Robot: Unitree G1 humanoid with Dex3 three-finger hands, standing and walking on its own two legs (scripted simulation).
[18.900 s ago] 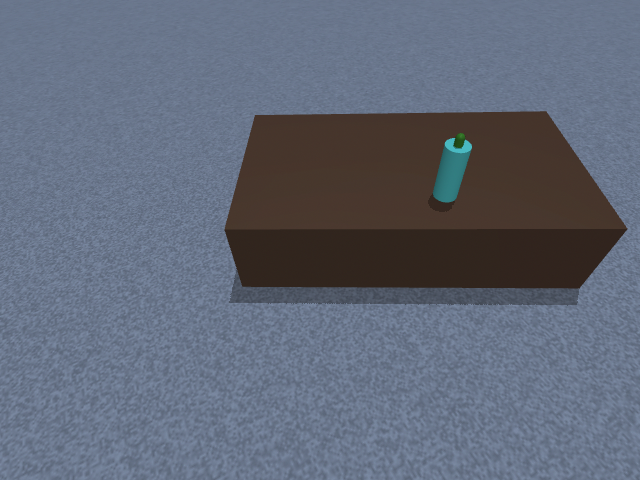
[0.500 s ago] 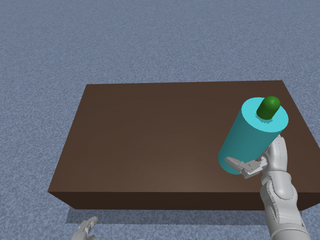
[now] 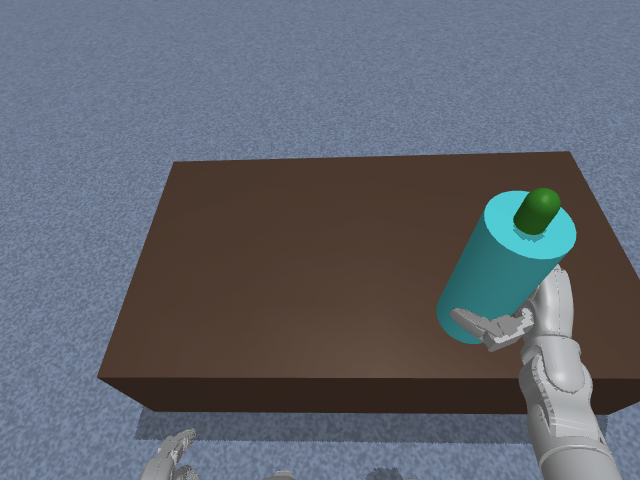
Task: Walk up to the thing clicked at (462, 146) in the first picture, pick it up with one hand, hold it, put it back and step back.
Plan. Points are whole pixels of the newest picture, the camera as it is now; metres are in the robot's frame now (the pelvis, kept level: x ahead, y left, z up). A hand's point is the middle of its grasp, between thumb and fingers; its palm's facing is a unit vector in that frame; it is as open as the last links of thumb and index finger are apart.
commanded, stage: crouch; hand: right
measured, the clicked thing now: (498, 268) +0.35 -0.17 +0.09
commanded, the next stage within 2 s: lower in 1.16 s
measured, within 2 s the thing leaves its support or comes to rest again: neither
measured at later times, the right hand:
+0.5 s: hand (460, 275) +0.45 -0.19 -0.11, palm faces +0.13 +0.99 +0.00, open 11.2 cm
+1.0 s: hand (449, 277) +0.49 -0.19 -0.18, palm faces +0.14 +0.99 +0.00, open 11.3 cm
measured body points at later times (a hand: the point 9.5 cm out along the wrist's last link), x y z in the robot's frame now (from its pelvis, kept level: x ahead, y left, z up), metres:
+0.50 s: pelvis -0.03 -0.01 -0.12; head +0.13 -0.02 +0.29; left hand +0.03 +0.26 -0.25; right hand +0.44 -0.24 -0.10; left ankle +0.02 +0.12 -0.70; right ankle +0.00 -0.12 -0.70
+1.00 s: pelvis -0.07 -0.01 -0.20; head +0.14 -0.03 +0.20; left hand -0.03 +0.27 -0.31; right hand +0.48 -0.25 -0.18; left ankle +0.02 +0.12 -0.70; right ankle +0.00 -0.12 -0.70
